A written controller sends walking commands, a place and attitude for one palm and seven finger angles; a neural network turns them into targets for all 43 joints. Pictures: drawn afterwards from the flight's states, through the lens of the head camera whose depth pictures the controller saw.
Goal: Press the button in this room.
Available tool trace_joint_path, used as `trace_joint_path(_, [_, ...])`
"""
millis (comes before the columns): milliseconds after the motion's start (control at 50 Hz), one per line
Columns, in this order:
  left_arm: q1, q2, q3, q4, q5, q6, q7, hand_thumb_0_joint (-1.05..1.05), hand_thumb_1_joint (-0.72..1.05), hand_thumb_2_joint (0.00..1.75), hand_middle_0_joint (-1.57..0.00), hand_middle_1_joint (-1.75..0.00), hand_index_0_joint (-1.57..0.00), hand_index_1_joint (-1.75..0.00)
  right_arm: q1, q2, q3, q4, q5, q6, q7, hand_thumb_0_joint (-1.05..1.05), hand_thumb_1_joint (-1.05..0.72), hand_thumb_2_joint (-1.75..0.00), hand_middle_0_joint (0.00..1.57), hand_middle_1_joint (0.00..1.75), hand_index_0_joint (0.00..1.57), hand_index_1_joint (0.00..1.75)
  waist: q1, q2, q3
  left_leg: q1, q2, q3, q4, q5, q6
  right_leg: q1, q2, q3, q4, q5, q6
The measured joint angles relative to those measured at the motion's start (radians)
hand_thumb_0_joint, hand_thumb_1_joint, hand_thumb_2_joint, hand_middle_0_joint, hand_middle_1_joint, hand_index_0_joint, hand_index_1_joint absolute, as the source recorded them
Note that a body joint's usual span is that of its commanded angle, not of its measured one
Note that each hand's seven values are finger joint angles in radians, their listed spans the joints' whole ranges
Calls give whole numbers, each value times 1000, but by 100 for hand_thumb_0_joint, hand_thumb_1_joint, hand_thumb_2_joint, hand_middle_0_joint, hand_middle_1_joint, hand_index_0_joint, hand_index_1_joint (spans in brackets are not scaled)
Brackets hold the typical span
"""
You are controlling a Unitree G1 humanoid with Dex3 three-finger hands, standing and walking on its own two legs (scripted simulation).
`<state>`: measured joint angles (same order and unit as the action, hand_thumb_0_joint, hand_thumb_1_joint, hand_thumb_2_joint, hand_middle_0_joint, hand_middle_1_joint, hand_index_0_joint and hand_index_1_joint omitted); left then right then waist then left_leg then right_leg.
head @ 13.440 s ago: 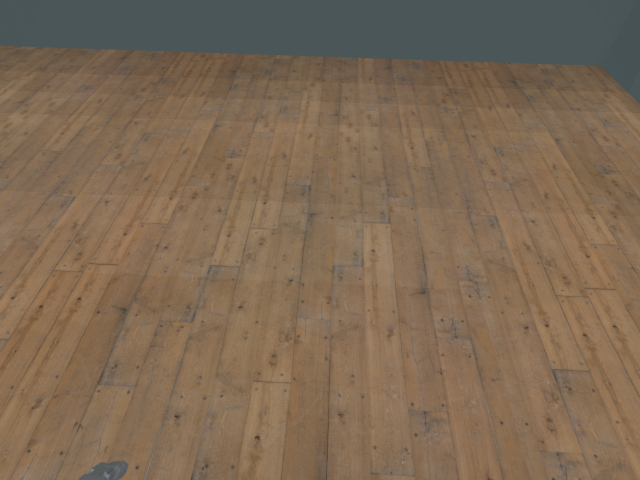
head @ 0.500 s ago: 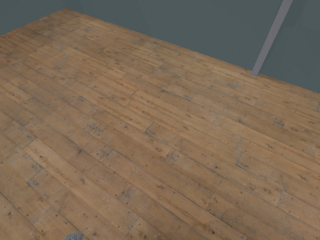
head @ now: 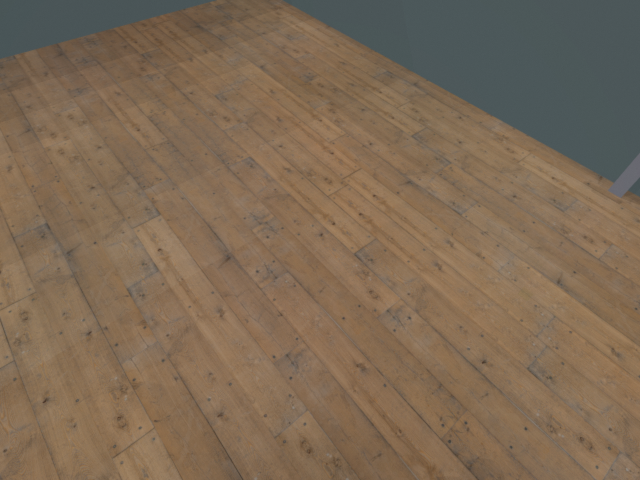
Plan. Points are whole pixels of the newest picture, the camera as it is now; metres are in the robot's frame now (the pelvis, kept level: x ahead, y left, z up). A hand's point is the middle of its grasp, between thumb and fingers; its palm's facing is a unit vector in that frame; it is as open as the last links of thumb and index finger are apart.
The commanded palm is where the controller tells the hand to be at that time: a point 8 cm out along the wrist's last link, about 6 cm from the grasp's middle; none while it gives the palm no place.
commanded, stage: turn or walk to find it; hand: left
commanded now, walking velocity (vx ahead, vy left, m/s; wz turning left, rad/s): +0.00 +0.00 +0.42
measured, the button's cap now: out of the picture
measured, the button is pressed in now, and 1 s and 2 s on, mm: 0 0 0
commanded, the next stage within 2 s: none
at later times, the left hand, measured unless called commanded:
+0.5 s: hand out of the picture +0.04 +0.17 -0.13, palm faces +0.22 -0.93 -0.29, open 7.4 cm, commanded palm none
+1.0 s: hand out of the picture -0.14 +0.19 -0.17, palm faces +0.48 -0.84 -0.25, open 7.4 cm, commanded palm none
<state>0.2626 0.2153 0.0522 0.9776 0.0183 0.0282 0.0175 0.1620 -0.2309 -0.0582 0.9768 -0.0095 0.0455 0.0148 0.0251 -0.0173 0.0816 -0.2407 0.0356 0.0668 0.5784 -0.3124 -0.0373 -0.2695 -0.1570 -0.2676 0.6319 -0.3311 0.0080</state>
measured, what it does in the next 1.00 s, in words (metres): steps on the spot, turning left: right foot, then left foot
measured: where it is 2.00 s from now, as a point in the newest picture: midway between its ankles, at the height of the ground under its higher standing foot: outside the picture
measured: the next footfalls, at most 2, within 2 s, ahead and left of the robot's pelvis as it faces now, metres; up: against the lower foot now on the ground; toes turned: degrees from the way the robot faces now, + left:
right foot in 0.40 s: +0.05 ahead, -0.12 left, +0.00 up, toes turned +4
left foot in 0.90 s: -0.08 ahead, +0.09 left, +0.00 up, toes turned +28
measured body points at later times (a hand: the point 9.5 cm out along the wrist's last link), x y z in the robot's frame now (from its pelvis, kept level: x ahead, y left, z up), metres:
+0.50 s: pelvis -0.02 -0.04 +0.01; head +0.00 -0.07 +0.45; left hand +0.03 +0.22 -0.11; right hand +0.08 -0.28 -0.16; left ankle -0.05 +0.11 -0.67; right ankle +0.01 -0.13 -0.73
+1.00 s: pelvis -0.06 -0.02 +0.00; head -0.05 +0.02 +0.45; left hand -0.16 +0.23 -0.16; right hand +0.13 -0.20 -0.13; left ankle -0.12 +0.07 -0.73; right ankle -0.01 -0.13 -0.68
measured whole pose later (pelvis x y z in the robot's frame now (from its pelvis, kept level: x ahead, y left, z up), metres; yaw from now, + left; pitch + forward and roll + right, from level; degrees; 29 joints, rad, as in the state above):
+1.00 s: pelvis -0.06 -0.02 +0.00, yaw +25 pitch -1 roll +0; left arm 0.25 0.26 0.07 1.01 0.01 0.08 0.02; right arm 0.14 -0.19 -0.04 0.96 -0.02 0.02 0.00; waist 0.03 -0.05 0.07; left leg -0.23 0.01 0.05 0.57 -0.33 0.02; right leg -0.42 -0.12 -0.13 0.96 -0.49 0.06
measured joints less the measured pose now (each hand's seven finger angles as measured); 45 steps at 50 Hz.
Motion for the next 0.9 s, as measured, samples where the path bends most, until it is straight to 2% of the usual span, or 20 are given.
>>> trace_joint_path(40, [-2,25,9,10,-5,22,2,1,90,90,-21,-30,-20,-30,-15,18,3,-8,-5,-15,-1,0,-91,-89,19,30,20,30,6,-31,5,-11,-18,4,18,-1,34,-54,-3,57,128,-120,29])
trace_joint_path(80, [-10,39,14,23,-6,44,5,1,91,90,-20,-30,-20,-30,-18,31,10,-15,-8,-23,-6,0,-90,-89,19,30,20,30,6,-35,2,-9,-22,-6,16,-14,48,-112,26,123,276,-185,44])
trace_joint_path(120, [-24,45,17,27,-7,49,0,1,91,90,-20,-29,-20,-30,-15,39,16,-17,-10,-26,-14,0,-90,-89,20,30,20,30,3,-28,-3,2,-25,-23,-19,5,51,-152,47,161,376,-162,54])
trace_joint_path(180, [-43,45,16,13,-9,40,-5,1,91,90,-20,-29,-20,-30,-12,44,22,-14,-9,-27,-17,0,-90,-89,20,30,20,30,2,-17,-9,20,-32,-43,-73,44,53,-178,60,194,417,-119,67])
trace_joint_path(260, [-74,33,10,-14,-12,34,-5,1,91,90,-20,-29,-20,-30,-1,45,19,-16,-11,-26,-15,0,-90,-89,20,30,20,30,-10,1,-14,21,-41,-73,-103,73,47,-161,71,218,343,-117,75])
trace_joint_path(340, [-107,15,2,-40,-15,25,-4,1,91,90,-20,-29,-20,-30,13,39,10,-17,-15,-16,-12,0,-90,-89,20,30,20,30,-30,23,-16,-3,-47,-107,-86,79,30,-98,92,221,179,-115,70])
trace_joint_path(400, [-115,2,-6,-61,-16,5,-5,1,91,90,-20,-29,-20,-30,30,28,0,-17,-12,-7,-10,0,-90,-89,20,30,20,30,-38,37,-24,-42,-56,-132,-33,64,8,-13,107,207,-21,-2,54])
trace_joint_path(420, [-118,-10,-8,-63,-11,-5,-3,1,91,90,-20,-29,-20,-30,33,18,-6,-16,-8,-3,-9,0,-90,-89,20,30,20,30,-40,59,-20,-63,-49,-145,8,48,12,-7,118,191,-33,24,18])
trace_joint_path(440, [-117,-21,-13,-67,-8,-11,-2,1,91,90,-20,-29,-20,-30,37,9,-13,-14,-7,3,-10,0,-90,-89,20,30,20,30,-44,72,-18,-93,-52,-152,84,-25,12,-9,119,174,-23,25,-11])
trace_joint_path(480, [-105,-37,-19,-77,-6,-14,-1,0,91,90,-20,-29,-20,-30,48,-2,-24,-7,-10,20,-8,0,-90,-89,20,30,20,30,-43,73,-20,-164,-71,-146,289,-122,15,-4,104,153,-22,19,-42])
trace_joint_path(540, [-82,-54,-23,-75,-5,-9,2,0,91,90,-20,-30,-20,-30,58,-19,-34,3,-14,29,0,0,-90,-89,20,30,20,30,-43,73,-19,-234,-60,-120,522,-85,5,23,89,125,-69,39,-48])
trace_joint_path(600, [-64,-61,-25,-62,-4,-10,4,0,90,90,-20,-30,-20,-30,72,-25,-36,11,-15,30,4,0,-90,-89,19,30,20,30,-46,65,-18,-247,-33,-105,597,-41,-14,40,78,96,-107,59,-51])
trace_joint_path(680, [-43,-60,-24,-46,-1,-14,6,1,91,90,-21,-30,-20,-30,79,-24,-32,27,-14,36,4,0,-91,-89,19,30,20,30,-37,47,-15,-207,-4,-94,538,-59,-31,44,61,61,-127,69,-52])
trace_joint_path(820, [-16,-25,-12,-13,7,-11,2,1,91,90,-21,-30,-20,-30,33,-7,-12,32,-2,28,-1,0,-91,-89,19,30,19,30,-2,13,4,-87,8,-36,254,-149,-24,18,22,8,-97,65,-35])
trace_joint_path(860, [-10,-9,-5,-1,7,-7,2,1,91,90,-21,-30,-20,-30,15,0,-5,20,1,16,-3,1,-91,-89,19,30,19,30,4,2,5,-46,3,-11,148,-119,-17,4,8,-9,-68,56,-23])
trace_joint_path(900, [2,7,3,6,0,2,1,1,91,90,-21,-30,-20,-30,3,2,0,2,1,-1,-1,0,-91,-89,19,30,19,30,4,0,-4,10,2,3,-1,-20,2,-22,-6,-25,-12,33,-5])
